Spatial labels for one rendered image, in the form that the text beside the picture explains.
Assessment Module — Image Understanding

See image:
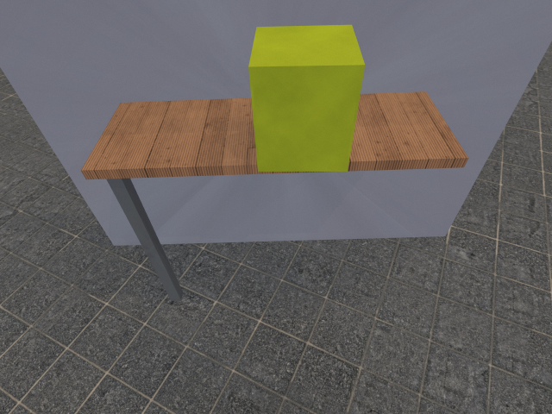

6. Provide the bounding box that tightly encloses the table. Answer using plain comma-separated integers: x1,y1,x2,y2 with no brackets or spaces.
81,91,468,301

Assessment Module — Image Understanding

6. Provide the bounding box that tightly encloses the carton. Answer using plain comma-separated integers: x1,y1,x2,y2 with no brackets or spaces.
248,25,365,172

